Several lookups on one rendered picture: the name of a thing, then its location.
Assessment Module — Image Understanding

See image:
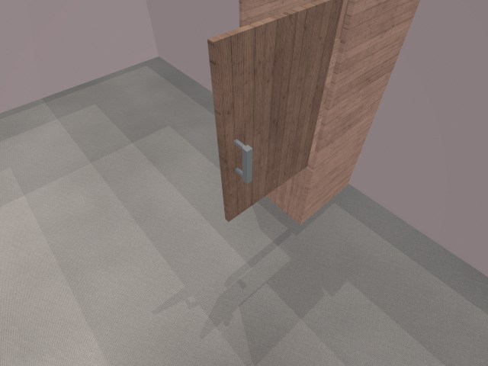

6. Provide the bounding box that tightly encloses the cupboard door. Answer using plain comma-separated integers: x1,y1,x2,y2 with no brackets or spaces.
207,0,344,222

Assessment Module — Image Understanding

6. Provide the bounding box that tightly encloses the handle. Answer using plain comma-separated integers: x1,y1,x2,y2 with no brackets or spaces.
234,139,252,184

